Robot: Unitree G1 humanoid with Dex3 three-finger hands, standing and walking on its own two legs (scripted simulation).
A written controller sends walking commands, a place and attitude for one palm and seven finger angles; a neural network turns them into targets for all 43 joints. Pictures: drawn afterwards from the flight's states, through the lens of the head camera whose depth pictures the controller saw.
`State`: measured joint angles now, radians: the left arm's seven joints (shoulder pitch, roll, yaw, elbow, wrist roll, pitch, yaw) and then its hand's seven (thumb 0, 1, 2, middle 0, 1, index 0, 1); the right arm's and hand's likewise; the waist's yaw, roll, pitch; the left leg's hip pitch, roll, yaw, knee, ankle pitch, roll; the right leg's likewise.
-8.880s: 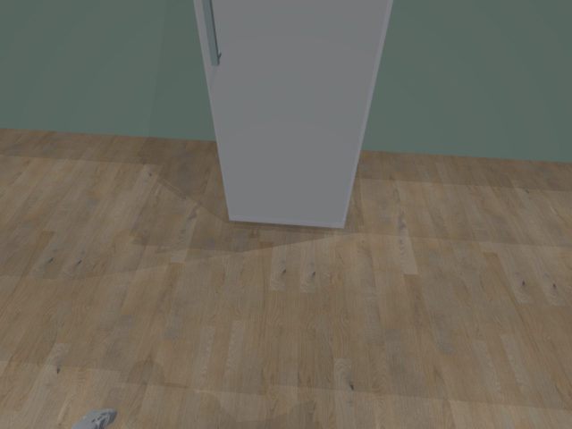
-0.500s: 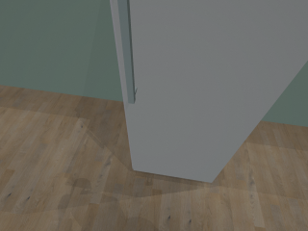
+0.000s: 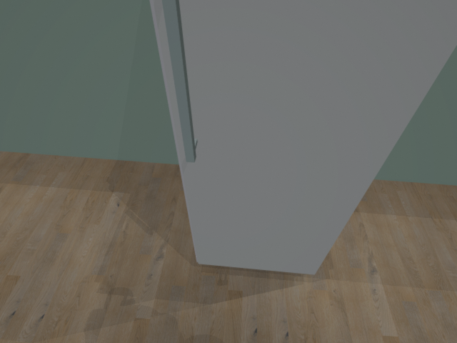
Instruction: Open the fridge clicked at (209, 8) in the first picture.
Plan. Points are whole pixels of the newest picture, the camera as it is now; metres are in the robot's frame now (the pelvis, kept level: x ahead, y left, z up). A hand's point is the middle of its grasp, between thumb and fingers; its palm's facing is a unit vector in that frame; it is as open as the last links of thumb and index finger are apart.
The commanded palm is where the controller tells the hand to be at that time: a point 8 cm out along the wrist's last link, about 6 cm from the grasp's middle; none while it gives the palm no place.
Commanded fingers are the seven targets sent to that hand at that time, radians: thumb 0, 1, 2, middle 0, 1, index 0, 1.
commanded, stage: come to a stop and stand still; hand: left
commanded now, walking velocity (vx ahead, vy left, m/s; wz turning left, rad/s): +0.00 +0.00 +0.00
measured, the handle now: (183, 72) +0.51 +0.11 +0.23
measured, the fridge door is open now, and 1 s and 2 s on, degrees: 0 0 0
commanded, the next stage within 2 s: look again from close up in 0.74 s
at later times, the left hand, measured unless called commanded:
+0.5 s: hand out of the picture +0.01 +0.21 -0.17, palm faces +0.00 -0.97 -0.25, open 7.3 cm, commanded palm none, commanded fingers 0.00 0.90 0.90 -0.20 -0.30 -0.20 -0.30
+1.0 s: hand out of the picture -0.06 +0.20 -0.18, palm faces +0.02 -0.98 -0.17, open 7.3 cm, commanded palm none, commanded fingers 0.00 0.90 0.90 -0.20 -0.30 -0.20 -0.30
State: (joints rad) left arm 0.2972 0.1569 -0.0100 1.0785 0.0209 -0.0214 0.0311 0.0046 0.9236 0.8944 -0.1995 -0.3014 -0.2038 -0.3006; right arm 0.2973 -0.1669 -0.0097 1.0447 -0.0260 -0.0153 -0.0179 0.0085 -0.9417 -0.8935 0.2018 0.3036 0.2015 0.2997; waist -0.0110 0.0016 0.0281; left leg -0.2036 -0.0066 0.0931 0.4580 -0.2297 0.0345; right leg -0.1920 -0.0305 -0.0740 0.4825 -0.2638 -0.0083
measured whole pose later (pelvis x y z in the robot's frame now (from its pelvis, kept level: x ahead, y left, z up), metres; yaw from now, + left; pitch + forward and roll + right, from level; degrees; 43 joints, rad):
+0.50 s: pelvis -0.04 +0.01 +0.00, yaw +0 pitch -3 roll -1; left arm 0.29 0.24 -0.01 1.00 0.02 0.00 0.03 0.00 0.91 0.89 -0.20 -0.30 -0.20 -0.30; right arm 0.28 -0.23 -0.01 1.02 -0.02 0.00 0.00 0.01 -0.91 -0.89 0.20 0.30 0.20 0.30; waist -0.01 0.00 -0.01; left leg -0.23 0.00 0.10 0.46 -0.19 0.05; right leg -0.20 -0.02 -0.07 0.45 -0.20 0.00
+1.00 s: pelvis -0.04 +0.03 +0.00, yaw +0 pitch -2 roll -1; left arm 0.37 0.16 -0.02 1.07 0.02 0.00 0.04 0.00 0.91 0.89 -0.20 -0.30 -0.20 -0.30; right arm 0.29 -0.15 -0.01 1.08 -0.01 0.01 0.00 0.01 -0.91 -0.89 0.20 0.30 0.20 0.30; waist 0.00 -0.01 0.01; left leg -0.24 -0.03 0.10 0.42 -0.16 0.07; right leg -0.21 -0.05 -0.07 0.41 -0.17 0.03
